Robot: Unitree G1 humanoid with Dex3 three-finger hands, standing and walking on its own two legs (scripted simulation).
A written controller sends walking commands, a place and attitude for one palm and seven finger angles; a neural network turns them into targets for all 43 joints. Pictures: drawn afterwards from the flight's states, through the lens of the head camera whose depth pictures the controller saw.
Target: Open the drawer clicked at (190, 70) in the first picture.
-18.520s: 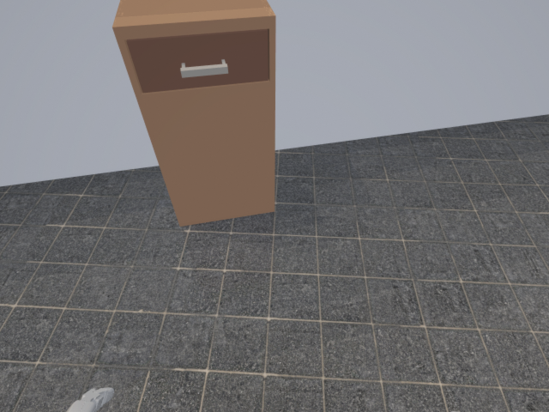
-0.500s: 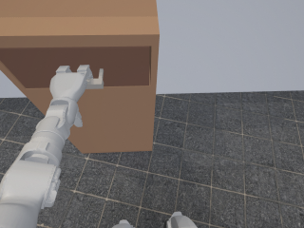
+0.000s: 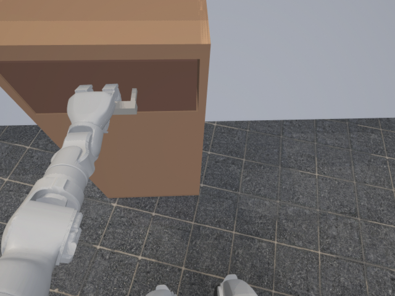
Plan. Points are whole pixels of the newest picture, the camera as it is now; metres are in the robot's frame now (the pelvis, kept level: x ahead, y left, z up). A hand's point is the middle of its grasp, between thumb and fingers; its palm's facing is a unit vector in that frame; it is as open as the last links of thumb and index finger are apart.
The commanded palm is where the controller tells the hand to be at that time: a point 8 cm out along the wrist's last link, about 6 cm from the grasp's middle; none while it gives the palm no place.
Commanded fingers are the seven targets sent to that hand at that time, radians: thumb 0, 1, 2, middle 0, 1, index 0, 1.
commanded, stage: close the thumb around the handle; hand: left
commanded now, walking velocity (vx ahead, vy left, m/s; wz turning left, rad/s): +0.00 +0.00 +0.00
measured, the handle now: (105, 100) +0.53 +0.18 +0.04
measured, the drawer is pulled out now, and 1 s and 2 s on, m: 0.00 0.05 0.14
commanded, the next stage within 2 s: pull the drawer open in 0.14 s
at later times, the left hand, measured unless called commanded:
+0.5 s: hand (101, 126) +0.48 +0.19 +0.01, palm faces -0.06 -0.04 -1.00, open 5.3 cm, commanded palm +0.44 +0.19 +0.07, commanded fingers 0.00 0.90 0.90 -0.40 -1.35 -0.40 -1.35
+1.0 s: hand (97, 143) +0.43 +0.20 +0.01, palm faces -0.04 -0.01 -1.00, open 5.3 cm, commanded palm +0.42 +0.19 +0.07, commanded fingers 0.00 0.90 0.90 -0.40 -1.35 -0.40 -1.35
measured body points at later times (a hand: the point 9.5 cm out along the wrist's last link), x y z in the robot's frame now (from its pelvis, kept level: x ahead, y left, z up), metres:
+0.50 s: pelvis +0.01 +0.00 +0.01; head +0.11 -0.01 +0.45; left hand +0.47 +0.19 +0.07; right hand +0.02 -0.27 -0.13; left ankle -0.03 +0.09 -0.69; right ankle +0.01 -0.12 -0.69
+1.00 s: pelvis +0.01 -0.01 +0.01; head +0.09 -0.02 +0.45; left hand +0.43 +0.19 +0.07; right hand +0.11 -0.27 -0.12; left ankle -0.03 +0.09 -0.69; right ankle +0.01 -0.12 -0.69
